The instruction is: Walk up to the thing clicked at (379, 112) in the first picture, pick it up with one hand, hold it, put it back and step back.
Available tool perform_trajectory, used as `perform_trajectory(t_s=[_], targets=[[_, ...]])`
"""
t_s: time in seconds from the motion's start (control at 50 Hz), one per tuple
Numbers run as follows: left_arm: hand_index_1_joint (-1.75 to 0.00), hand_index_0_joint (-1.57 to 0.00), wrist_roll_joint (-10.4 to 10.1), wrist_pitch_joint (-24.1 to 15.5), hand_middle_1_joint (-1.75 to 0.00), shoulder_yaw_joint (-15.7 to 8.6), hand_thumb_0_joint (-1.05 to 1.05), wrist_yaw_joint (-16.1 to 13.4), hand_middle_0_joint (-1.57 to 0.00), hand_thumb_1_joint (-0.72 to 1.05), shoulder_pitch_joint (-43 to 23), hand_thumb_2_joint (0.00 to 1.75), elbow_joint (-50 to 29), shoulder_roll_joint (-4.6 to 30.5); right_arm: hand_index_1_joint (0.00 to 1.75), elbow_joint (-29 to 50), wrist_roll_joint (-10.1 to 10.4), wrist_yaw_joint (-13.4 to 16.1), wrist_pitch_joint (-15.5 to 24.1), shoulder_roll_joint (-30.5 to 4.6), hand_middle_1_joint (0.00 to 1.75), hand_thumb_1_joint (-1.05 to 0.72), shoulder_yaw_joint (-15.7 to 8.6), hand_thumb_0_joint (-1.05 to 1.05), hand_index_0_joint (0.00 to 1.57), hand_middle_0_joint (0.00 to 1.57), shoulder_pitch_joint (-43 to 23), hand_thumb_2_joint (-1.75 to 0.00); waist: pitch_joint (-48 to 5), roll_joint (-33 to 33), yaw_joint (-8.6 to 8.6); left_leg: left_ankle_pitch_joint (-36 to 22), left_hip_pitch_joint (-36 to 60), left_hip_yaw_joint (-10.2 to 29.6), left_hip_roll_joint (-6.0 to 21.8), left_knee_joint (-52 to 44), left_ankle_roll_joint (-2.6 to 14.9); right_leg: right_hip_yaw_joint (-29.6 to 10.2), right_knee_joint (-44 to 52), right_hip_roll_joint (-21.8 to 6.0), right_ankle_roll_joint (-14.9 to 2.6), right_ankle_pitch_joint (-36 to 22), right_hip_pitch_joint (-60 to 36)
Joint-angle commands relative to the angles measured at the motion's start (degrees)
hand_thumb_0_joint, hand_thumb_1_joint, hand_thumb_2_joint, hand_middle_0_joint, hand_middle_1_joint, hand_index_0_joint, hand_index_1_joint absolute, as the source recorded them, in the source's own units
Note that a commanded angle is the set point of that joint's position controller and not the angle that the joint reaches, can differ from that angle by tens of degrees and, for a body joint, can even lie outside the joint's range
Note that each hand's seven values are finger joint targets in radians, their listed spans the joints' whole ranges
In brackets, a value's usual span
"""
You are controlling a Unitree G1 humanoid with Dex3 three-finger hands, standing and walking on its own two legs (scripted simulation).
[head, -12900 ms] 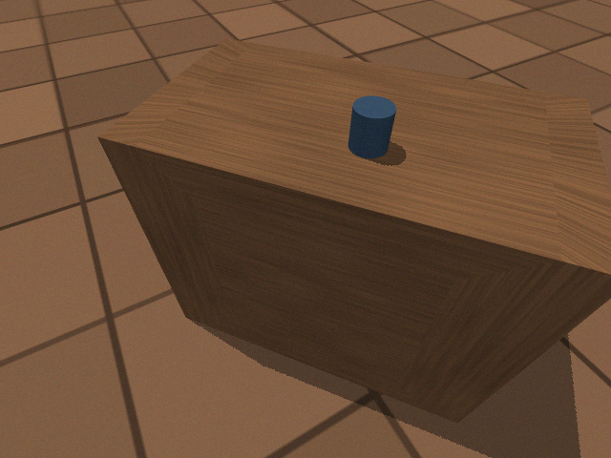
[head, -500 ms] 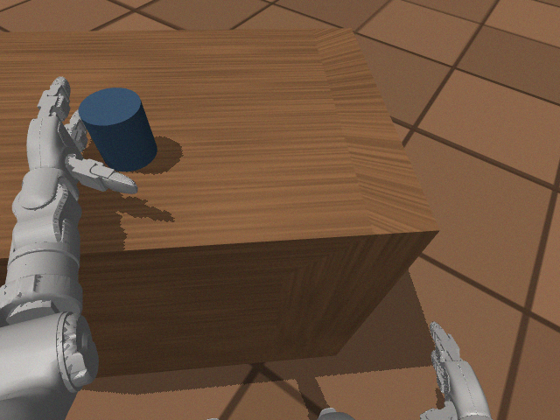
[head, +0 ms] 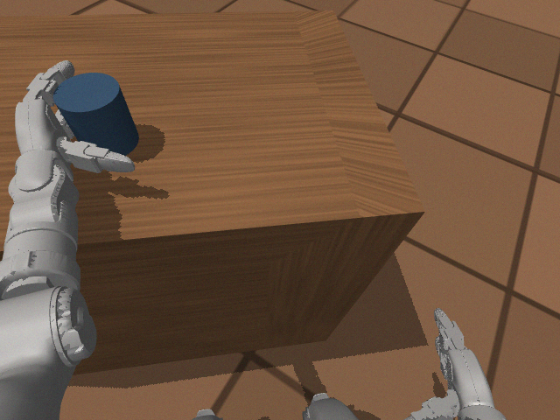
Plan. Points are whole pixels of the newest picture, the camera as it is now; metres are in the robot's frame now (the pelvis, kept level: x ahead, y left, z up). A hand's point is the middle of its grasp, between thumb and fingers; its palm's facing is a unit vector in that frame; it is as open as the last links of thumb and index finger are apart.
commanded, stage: close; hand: left
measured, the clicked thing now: (100, 118) +0.54 +0.21 +0.12
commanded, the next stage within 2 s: settle in 0.42 s
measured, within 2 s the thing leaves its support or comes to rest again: leaves its support in 0.82 s
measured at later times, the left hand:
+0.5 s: hand (95, 120) +0.52 +0.20 +0.13, palm faces +0.16 -0.99 -0.01, open 11.2 cm
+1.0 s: hand (87, 111) +0.50 +0.20 +0.16, palm faces +0.18 -0.98 -0.02, open 11.1 cm
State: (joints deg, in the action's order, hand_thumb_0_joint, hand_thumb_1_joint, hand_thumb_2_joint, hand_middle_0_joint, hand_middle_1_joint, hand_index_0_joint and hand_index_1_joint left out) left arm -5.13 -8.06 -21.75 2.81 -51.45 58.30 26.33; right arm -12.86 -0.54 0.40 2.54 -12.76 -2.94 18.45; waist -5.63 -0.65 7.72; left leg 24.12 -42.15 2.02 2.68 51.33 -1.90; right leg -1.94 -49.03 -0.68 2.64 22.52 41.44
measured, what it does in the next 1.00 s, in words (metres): stands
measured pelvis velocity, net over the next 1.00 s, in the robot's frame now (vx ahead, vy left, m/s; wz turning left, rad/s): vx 0.02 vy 0.00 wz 0.00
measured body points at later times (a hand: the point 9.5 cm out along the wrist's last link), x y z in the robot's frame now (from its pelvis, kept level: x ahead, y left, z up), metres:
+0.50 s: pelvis +0.02 +0.01 +0.00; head +0.10 +0.02 +0.44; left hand +0.50 +0.26 +0.13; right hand +0.17 -0.25 -0.05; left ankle +0.00 +0.14 -0.69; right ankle +0.01 -0.15 -0.69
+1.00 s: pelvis +0.02 +0.00 +0.01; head +0.08 +0.01 +0.45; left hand +0.49 +0.25 +0.16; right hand +0.17 -0.26 -0.05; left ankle +0.00 +0.14 -0.69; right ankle +0.01 -0.15 -0.69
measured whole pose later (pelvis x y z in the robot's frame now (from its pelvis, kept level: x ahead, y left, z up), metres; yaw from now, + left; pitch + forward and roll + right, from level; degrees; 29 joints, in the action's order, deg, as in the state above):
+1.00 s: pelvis +0.02 +0.00 +0.01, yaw +0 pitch +13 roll -1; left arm -5.8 -1.9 -20.1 2.5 -47.3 48.6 23.6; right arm -16.4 0.7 0.0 0.4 -12.7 -3.2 18.3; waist -6.1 -1.7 5.8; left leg 24.9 -37.5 1.7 2.7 49.2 -1.7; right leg -2.0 -46.5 -0.8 2.8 23.0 36.7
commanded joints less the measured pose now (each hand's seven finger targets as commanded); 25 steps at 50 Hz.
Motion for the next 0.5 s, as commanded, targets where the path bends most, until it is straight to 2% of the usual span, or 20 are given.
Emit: perform_trajectory(t_s=[0.0, 0.02, 0.04, 0.1, 0.12, 0.16, 0.18, 0.2, 0.24, 0.26, 0.3, 0.32, 0.34, 0.36, 0.38, 0.4, 0.42, 0.44, 0.46, 0.48], targets=[[-0.36, -0.55, -0.2, -4.5, -0.38, 0.0, 0.00, 0.7, -0.54, -0.52, -30.6, 0.19, -12.0, 13.0, 0.05, 10.6, -0.2, 0.3, 2.9, -7.7, 0.05, 0.53, -3.7, 0.00, 0.05, 0.05, 0.4, -0.04, -25.5, -4.4, 2.33, -15.4, 15.5, -2.2, -1.4, -4.8, 2.35, 2.4, 5.4, 1.7, -2.27, -16.2, -7.4], [-0.38, -0.56, -0.2, -4.4, -0.39, 0.6, 0.00, 0.9, -0.55, -0.49, -31.2, 0.21, -11.7, 12.1, 0.05, 10.9, -0.2, 0.2, 3.0, -7.4, 0.05, 0.53, -3.3, 0.00, 0.05, 0.05, 1.0, -0.04, -26.0, -4.3, 2.43, -16.4, 16.4, -2.1, -1.3, -4.6, 2.24, 2.5, 5.1, 1.7, -2.33, -16.8, -7.4], [-0.39, -0.58, 0.1, -4.5, -0.40, -0.7, 0.00, 0.9, -0.56, -0.48, -31.0, 0.23, -12.0, 14.6, 0.05, 8.6, -0.4, 0.3, 2.7, -8.2, 0.05, 0.53, -4.0, 0.00, 0.05, 0.05, 2.5, -0.04, -27.1, -5.6, 1.87, -18.7, 16.8, -1.8, -1.0, -4.4, 2.00, 2.7, 4.6, 1.8, -2.58, -17.9, -7.3], [-0.49, -0.67, 0.4, -4.4, -0.50, -0.6, 0.00, 1.4, -0.66, -0.44, -31.2, 0.32, -11.5, 15.1, 0.05, 11.0, -0.4, -0.2, 2.7, -8.3, 0.05, 0.52, -3.5, 0.00, 0.05, 0.05, -1.0, -0.05, -29.5, -7.0, 1.12, -24.0, 18.2, -1.3, -0.6, -3.7, 1.53, 3.0, 3.8, 1.9, -2.95, -20.7, -8.2], [-0.54, -0.72, 0.3, -4.5, -0.54, -1.2, 0.00, 1.5, -0.71, -0.42, -30.9, 0.35, -12.6, 16.0, 0.05, 9.7, -0.4, -0.3, 2.4, -8.2, 0.05, 0.52, -3.6, 0.00, 0.05, 0.05, 0.3, -0.05, -31.0, -8.4, 0.62, -26.1, 18.6, -1.3, -0.6, -3.4, 1.49, 3.0, 3.4, 1.7, -2.99, -22.3, -9.3], [-0.63, -0.80, 0.1, -4.0, -0.63, -1.5, 0.00, 1.7, -0.79, -0.38, -27.9, 0.43, -10.4, 15.2, 0.05, 10.6, -0.4, -0.3, 2.4, -9.0, 0.05, 0.52, -4.2, 0.00, 0.05, 0.05, -0.4, -0.05, -30.3, -6.8, 0.56, -26.3, 17.8, -1.2, -0.4, -3.5, 1.50, 3.1, 3.5, 1.9, -2.95, -22.6, -9.6], [-0.67, -0.84, 0.1, -4.0, -0.67, -0.6, 0.00, 1.8, -0.83, -0.33, -27.6, 0.47, -11.1, 13.9, 0.05, 9.4, -0.3, -0.5, 2.2, -8.2, 0.05, 0.52, -3.6, 0.00, 0.05, 0.05, -0.4, -0.05, -29.9, -7.9, 0.23, -26.4, 17.5, -1.3, -0.4, -3.7, 1.39, 3.1, 3.4, 1.9, -3.09, -22.3, -9.7], [-0.71, -0.88, 0.2, -4.3, -0.71, -0.5, 0.00, 1.9, -0.87, -0.31, -29.9, 0.50, -14.1, 14.7, 0.05, 10.1, -0.3, -0.5, 2.1, -8.2, 0.05, 0.52, -3.8, 0.00, 0.05, 0.05, -0.5, -0.05, -31.6, -8.4, 0.18, -26.5, 18.7, -1.5, -0.5, -3.6, 1.45, 3.0, 3.7, 1.9, -2.95, -22.7, -10.1], [-0.78, -0.96, 0.2, -3.8, -0.79, 0.0, 0.00, 1.5, -0.95, -0.24, -27.2, 0.55, -12.8, 13.2, 0.05, 9.8, -0.3, -0.4, 2.0, -8.6, 0.05, 0.52, -4.3, 0.00, 0.05, 0.05, -0.2, -0.05, -30.3, -7.1, 0.29, -26.4, 18.3, -1.5, -0.5, -3.8, 1.57, 3.2, 3.8, 2.1, -2.84, -22.9, -10.1], [-0.82, -0.99, -0.1, -3.2, -0.82, 0.4, 0.00, 1.5, -0.98, -0.22, -24.4, 0.59, -9.7, 10.9, 0.05, 9.2, -0.2, -0.4, 1.9, -8.5, 0.05, 0.52, -4.1, 0.00, 0.05, 0.05, 0.4, -0.05, -28.4, -4.8, 0.95, -25.7, 17.3, -1.5, -0.3, -3.7, 1.83, 3.2, 3.7, 2.2, -2.75, -22.8, -9.6], [-0.86, -1.03, -0.5, -3.5, -0.87, -0.3, 0.00, 1.2, -1.02, -0.16, -22.0, 0.63, -10.1, 10.5, 0.05, 9.9, -0.2, -0.6, 1.8, -8.7, 0.05, 0.52, -4.3, 0.00, 0.05, 0.05, 0.1, -0.05, -28.1, -3.3, 0.92, -26.6, 16.0, -1.6, -0.4, -3.4, 2.12, 3.1, 3.6, 2.2, -2.58, -24.2, -9.8], [-0.89, -1.06, -0.7, -3.6, -0.89, 0.7, 0.00, 1.6, -1.05, -0.13, -21.8, 0.67, -11.8, 9.1, 0.05, 9.2, -0.2, -0.8, 1.8, -8.0, 0.05, 0.52, -3.7, 0.00, 0.05, 0.05, 1.3, -0.05, -27.9, -3.7, 0.87, -27.4, 16.4, -1.4, -0.2, -3.5, 1.98, 3.5, 3.3, 2.3, -2.70, -24.2, -9.5], [-0.93, -1.09, -0.6, -3.5, -0.94, 0.3, 0.00, 1.7, -1.08, -0.10, -20.7, 0.70, -12.0, 9.8, 0.05, 7.6, -0.1, -1.0, 1.4, -8.0, 0.05, 0.52, -3.7, 0.00, 0.05, 0.05, 2.5, -0.05, -27.3, -4.9, 0.18, -28.6, 17.4, -1.3, -0.1, -3.4, 1.72, 3.6, 3.3, 2.3, -2.84, -23.7, -8.0], [-0.97, -1.13, -0.4, -3.3, -0.98, 0.9, 0.00, 1.9, -1.11, -0.07, -18.8, 0.74, -11.3, 9.1, 0.05, 7.8, -0.1, -1.2, 1.2, -7.9, 0.05, 0.52, -4.0, 0.00, 0.05, 0.05, 2.6, -0.05, -26.2, -5.0, 0.58, -29.1, 17.3, -1.2, -0.1, -3.4, 1.59, 3.8, 3.2, 2.4, -2.88, -23.6, -7.3], [-1.05, -1.17, -0.6, -3.4, -1.05, 0.3, 0.00, 1.8, -1.16, -0.01, -18.7, 0.82, -13.2, 9.7, 0.05, 8.5, 0.0, -1.5, 1.2, -7.8, 0.05, 0.52, -3.5, 0.00, 0.05, 0.05, 3.1, -0.05, -26.7, -4.7, 0.10, -29.1, 17.2, -1.3, -0.2, -3.4, 1.70, 3.7, 3.2, 2.3, -2.80, -24.2, -8.5], [-1.13, -1.22, -0.7, -3.2, -1.13, 1.4, 0.00, 2.1, -1.21, 0.04, -18.1, 0.90, -12.6, 7.5, 0.05, 9.8, 0.2, -1.7, 1.2, -6.7, 0.05, 0.53, -2.3, 0.00, 0.05, 0.05, 2.1, -0.05, -26.8, -3.7, 0.29, -29.3, 16.8, -1.3, -0.2, -3.6, 1.66, 3.8, 2.9, 2.3, -2.87, -24.8, -9.5], [-1.21, -1.28, -1.0, -3.5, -1.21, 0.0, 0.00, 2.0, -1.27, 0.07, -19.9, 0.98, -17.4, 10.1, 0.05, 9.3, 0.4, -1.8, 0.8, -6.8, 0.05, 0.53, -2.6, 0.00, 0.05, 0.05, 2.8, -0.05, -29.0, -5.4, -0.73, -29.0, 17.0, -1.9, -0.6, -3.2, 1.86, 3.2, 2.9, 1.9, -2.65, -25.9, -11.0], [-1.26, -1.31, -1.2, -3.1, -1.25, -0.4, 0.00, 1.9, -1.30, 0.09, -20.2, 1.06, -18.1, 10.5, 0.05, 10.9, 0.5, -1.7, 0.7, -7.8, 0.05, 0.53, -3.6, 0.00, 0.05, 0.05, 2.0, -0.05, -30.3, -5.3, -0.75, -29.7, 18.5, -1.8, -0.5, -3.4, 1.68, 3.3, 2.7, 2.0, -2.72, -25.9, -11.5], [-1.31, -1.33, -1.4, -2.6, -1.30, 0.2, 0.00, 1.7, -1.33, 0.13, -19.2, 1.14, -17.3, 9.4, 0.05, 8.1, 0.5, -1.7, 0.3, -7.8, 0.05, 0.53, -3.9, 0.00, 0.05, 0.05, 3.5, -0.05, -28.4, -6.0, -0.60, -29.2, 17.8, -1.7, -0.4, -3.5, 1.69, 3.3, 3.0, 2.0, -2.70, -25.2, -10.4], [-1.34, -1.35, -1.8, -2.1, -1.33, -0.4, 0.00, 1.6, -1.35, 0.14, -18.2, 1.18, -15.6, 9.1, 0.05, 8.8, 0.6, -1.8, 0.3, -8.0, 0.05, 0.53, -3.7, 0.00, 0.05, 0.05, 2.8, -0.05, -25.2, -4.5, -0.65, -28.2, 16.9, -1.6, -0.3, -3.8, 1.64, 3.5, 3.2, 2.1, -2.70, -23.7, -9.2]])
